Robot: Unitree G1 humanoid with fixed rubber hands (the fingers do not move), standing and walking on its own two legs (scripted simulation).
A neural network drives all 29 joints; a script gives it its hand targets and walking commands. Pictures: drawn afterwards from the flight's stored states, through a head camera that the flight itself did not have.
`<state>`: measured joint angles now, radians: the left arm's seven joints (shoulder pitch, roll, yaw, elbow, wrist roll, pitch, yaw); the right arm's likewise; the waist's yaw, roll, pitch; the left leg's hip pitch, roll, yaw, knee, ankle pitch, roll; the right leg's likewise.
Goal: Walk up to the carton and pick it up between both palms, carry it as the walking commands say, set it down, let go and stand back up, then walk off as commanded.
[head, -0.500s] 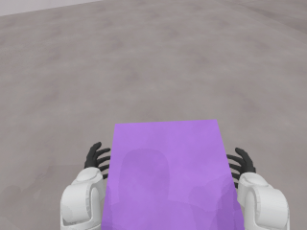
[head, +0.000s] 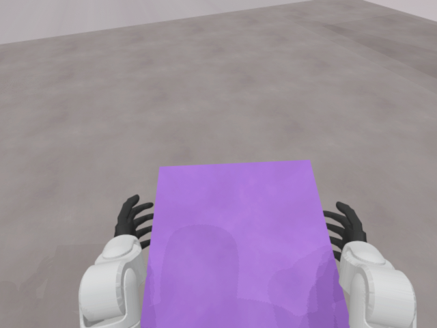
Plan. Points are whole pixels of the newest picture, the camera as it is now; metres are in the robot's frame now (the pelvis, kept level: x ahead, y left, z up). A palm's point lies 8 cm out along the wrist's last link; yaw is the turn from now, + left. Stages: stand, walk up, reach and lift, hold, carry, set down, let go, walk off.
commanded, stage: carry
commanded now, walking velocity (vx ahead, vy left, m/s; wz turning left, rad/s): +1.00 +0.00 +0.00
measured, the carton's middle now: (238, 252) +0.28 +0.00 +0.02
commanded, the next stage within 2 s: none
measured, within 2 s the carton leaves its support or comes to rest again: neither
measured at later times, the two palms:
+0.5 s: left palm (172, 106) +0.67 +0.17 +0.10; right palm (299, 104) +0.67 -0.18 +0.09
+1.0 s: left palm (197, 57) +1.08 +0.13 +0.07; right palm (285, 60) +1.08 -0.22 +0.05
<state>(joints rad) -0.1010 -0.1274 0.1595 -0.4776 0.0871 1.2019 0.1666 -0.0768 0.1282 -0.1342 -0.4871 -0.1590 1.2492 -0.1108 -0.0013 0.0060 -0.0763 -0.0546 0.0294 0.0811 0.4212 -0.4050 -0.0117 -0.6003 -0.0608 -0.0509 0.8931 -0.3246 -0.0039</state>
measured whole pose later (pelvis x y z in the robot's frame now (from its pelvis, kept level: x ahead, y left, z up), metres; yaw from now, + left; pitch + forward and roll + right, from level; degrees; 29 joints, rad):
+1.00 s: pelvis +0.83 -0.04 -0.03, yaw +0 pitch +0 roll +1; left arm -0.09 -0.13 0.16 -0.45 0.09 1.20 0.18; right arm -0.10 0.13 -0.16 -0.42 -0.16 1.24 -0.10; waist 0.01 0.03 -0.01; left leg -0.17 0.02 0.06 1.16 -0.51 -0.02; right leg -0.56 0.01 -0.05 0.62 -0.08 -0.08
